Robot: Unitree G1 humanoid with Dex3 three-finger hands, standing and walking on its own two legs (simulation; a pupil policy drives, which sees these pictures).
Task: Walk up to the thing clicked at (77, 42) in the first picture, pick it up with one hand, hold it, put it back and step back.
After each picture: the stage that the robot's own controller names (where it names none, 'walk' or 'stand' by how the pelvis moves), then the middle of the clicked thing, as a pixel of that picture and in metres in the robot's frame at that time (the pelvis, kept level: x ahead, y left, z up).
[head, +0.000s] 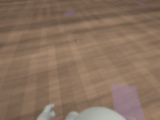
stand; (77, 40) +1.78 +0.36 -0.72
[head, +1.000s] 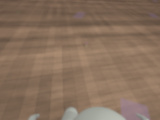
walk; (86, 45) +1.67 +0.08 -0.70
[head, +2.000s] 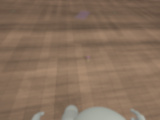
walk; (88, 59) +1.09 +0.01 -0.70
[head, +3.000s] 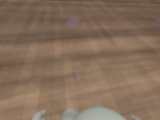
walk; (77, 77) +0.70 +0.13 -0.71
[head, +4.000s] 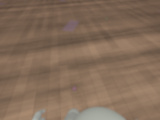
walk; (74, 90) +0.48 +0.21 -0.71
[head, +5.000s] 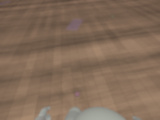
stand; (77, 95) +0.38 +0.18 -0.70
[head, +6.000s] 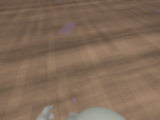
stand; (74, 101) +0.32 +0.20 -0.72
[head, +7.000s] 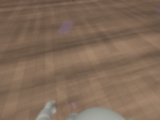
stand; (74, 105) +0.25 +0.19 -0.72
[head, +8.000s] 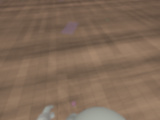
stand; (74, 104) +0.27 +0.19 -0.72
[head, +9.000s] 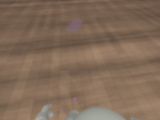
stand; (75, 100) +0.31 +0.18 -0.72
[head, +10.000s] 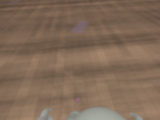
stand; (78, 101) +0.32 +0.15 -0.72
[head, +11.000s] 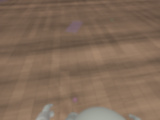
stand; (75, 100) +0.32 +0.17 -0.73
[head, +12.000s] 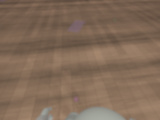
stand; (76, 100) +0.33 +0.16 -0.73
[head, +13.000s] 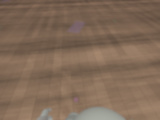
stand; (76, 100) +0.33 +0.15 -0.73
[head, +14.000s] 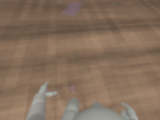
go down; (72, 88) +0.36 +0.16 -0.66
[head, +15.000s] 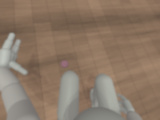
go down; (64, 65) +0.41 +0.21 -0.30
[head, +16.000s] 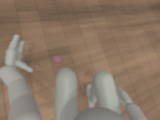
close in; (57, 61) +0.40 +0.22 -0.27
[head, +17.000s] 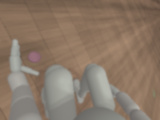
close in; (33, 59) +0.40 +0.25 -0.22
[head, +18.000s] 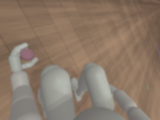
close; (27, 57) +0.40 +0.26 -0.22
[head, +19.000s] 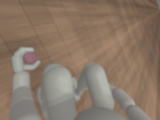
lift; (29, 60) +0.37 +0.25 -0.23
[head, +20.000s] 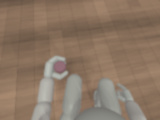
lift; (60, 69) +0.32 +0.22 -0.03
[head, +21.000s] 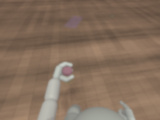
hold; (67, 75) +0.31 +0.17 +0.02
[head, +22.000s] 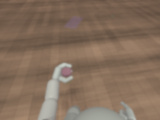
hold; (67, 76) +0.31 +0.17 +0.01
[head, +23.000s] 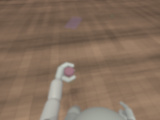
crouch; (69, 75) +0.32 +0.16 +0.01
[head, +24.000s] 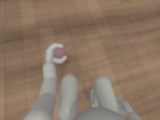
crouch; (60, 56) +0.43 +0.21 -0.08
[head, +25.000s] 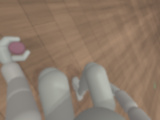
lower; (18, 51) +0.42 +0.30 -0.21
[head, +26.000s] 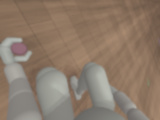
lower; (20, 52) +0.42 +0.29 -0.22
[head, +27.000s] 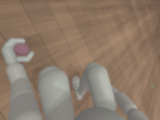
lower; (23, 52) +0.41 +0.29 -0.22
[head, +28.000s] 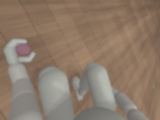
lower; (24, 53) +0.41 +0.29 -0.22
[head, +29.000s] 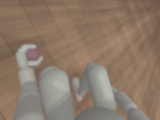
loosen; (33, 57) +0.40 +0.24 -0.22
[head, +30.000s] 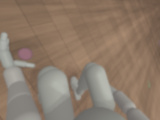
withdraw; (25, 56) +0.40 +0.27 -0.23
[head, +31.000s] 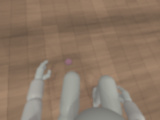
walk; (68, 63) +0.44 +0.21 -0.36
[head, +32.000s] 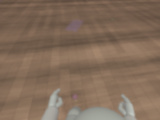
stand; (75, 98) +0.36 +0.16 -0.66
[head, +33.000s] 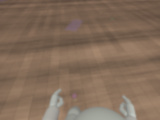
stand; (74, 97) +0.37 +0.17 -0.67
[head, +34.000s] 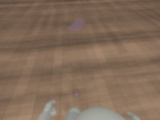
stand; (76, 96) +0.38 +0.16 -0.70
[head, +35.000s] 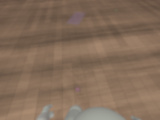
walk; (77, 90) +0.40 +0.15 -0.71
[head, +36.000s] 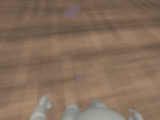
walk; (78, 80) +0.51 +0.11 -0.71
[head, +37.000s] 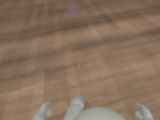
walk; (78, 65) +0.78 +0.26 -0.69
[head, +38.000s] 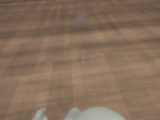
stand; (82, 60) +1.04 +0.18 -0.70
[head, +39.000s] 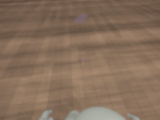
stand; (82, 62) +1.03 +0.17 -0.72
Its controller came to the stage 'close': yes
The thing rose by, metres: 0.72
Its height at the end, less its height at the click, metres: +0.00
